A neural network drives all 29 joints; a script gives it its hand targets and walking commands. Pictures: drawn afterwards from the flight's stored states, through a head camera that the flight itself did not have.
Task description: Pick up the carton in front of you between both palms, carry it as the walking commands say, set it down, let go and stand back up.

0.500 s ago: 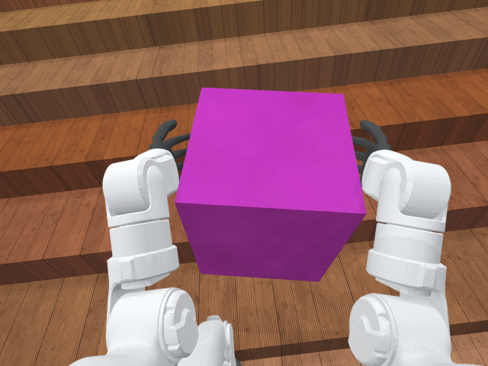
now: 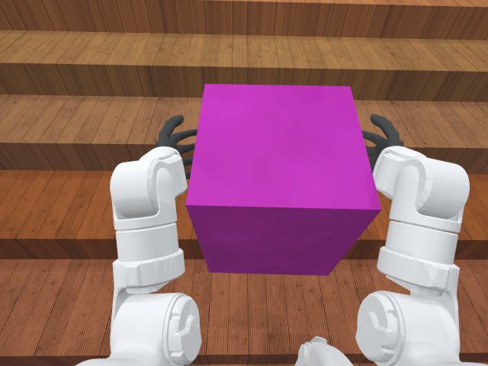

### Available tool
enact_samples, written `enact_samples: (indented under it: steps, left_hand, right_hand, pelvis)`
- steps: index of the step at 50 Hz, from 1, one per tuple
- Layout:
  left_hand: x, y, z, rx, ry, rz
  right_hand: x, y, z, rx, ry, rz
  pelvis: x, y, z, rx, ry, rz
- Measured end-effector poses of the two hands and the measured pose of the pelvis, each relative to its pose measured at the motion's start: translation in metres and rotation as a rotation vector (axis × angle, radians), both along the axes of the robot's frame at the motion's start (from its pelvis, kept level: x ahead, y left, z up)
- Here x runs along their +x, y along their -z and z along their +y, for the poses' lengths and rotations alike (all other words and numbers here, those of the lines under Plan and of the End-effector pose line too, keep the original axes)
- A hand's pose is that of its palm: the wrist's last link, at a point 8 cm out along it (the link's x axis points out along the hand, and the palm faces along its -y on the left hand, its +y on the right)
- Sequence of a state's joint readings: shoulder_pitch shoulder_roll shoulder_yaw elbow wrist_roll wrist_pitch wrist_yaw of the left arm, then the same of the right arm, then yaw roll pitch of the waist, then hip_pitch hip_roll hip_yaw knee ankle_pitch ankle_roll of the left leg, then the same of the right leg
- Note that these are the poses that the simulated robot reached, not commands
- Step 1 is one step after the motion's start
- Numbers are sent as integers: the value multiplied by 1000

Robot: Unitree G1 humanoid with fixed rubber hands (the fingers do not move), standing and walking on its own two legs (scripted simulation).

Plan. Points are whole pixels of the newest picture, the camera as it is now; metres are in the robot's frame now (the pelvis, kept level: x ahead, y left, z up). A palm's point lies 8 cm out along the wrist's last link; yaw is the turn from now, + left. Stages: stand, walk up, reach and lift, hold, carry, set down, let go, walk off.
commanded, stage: carry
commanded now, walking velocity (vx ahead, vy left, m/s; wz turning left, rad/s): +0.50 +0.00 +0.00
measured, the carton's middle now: (272, 189) +0.38 +0.04 +0.11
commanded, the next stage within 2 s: none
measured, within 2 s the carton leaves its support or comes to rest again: neither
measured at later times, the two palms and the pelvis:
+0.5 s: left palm out of the picture +0.67 +0.21 +0.32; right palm out of the picture +0.65 -0.09 +0.31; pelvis +0.30 +0.09 +0.14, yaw +2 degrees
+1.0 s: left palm out of the picture +0.95 +0.26 +0.45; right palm out of the picture +0.99 -0.04 +0.46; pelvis +0.61 +0.06 +0.29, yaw +1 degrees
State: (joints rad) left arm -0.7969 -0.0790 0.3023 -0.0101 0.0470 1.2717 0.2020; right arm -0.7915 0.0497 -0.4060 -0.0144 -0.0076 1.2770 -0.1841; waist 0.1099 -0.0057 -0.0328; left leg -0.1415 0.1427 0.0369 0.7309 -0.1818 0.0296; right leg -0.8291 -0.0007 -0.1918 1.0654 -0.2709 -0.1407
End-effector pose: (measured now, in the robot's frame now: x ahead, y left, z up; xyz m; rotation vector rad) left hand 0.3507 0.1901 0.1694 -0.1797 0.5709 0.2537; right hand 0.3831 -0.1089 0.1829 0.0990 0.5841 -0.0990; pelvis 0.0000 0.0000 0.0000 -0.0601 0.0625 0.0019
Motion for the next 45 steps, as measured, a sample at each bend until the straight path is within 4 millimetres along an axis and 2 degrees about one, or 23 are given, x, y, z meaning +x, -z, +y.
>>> enact_samples:
  steps: [2,4,9,13,17,20,23,25,28,31,35,39,42,45]
  left_hand:
    - [13,-6,8,32,-44,45]
    - [27,-16,13,38,-63,76]
    - [82,-65,15,24,-67,35]
    - [135,-112,15,62,-45,-40]
    - [188,-141,20,96,-12,-53]
    - [236,-150,24,75,31,-31]
    - [290,-150,23,36,95,4]
    - [323,-148,19,2,144,34]
    - [354,-148,18,-50,164,84]
    - [375,-164,23,-70,148,91]
    - [414,-207,38,-40,122,5]
    - [461,-245,49,-22,104,-71]
    - [499,-261,53,-29,91,-75]
    - [541,-270,57,-26,71,-49]
  right_hand:
    - [29,-2,9,15,-28,37]
    - [48,-8,14,42,-26,69]
    - [96,-51,14,47,-10,29]
    - [141,-90,13,45,2,-48]
    - [186,-112,18,64,17,-59]
    - [220,-120,22,68,36,-29]
    - [253,-125,21,36,95,12]
    - [268,-128,18,3,147,47]
    - [284,-133,18,-25,179,101]
    - [308,-153,22,-7,190,108]
    - [361,-198,36,0,161,21]
    - [418,-244,46,-36,120,-58]
    - [464,-266,51,-58,90,-65]
    - [516,-275,55,-51,59,-44]
  pelvis:
    - [18,-17,-4,-4,-3,-13]
    - [39,-37,-3,-12,-8,-18]
    - [91,-81,-1,24,-32,-10]
    - [136,-99,13,44,-28,4]
    - [190,-111,34,70,-12,-4]
    - [234,-121,51,104,-10,8]
    - [278,-132,73,118,-13,21]
    - [298,-144,86,122,-18,7]
    - [322,-172,93,118,-19,-13]
    - [351,-202,98,102,-8,-23]
    - [395,-231,101,71,-1,-20]
    - [448,-245,94,50,-16,-13]
    - [492,-254,87,23,-25,-12]
    - [538,-261,79,-3,-24,8]
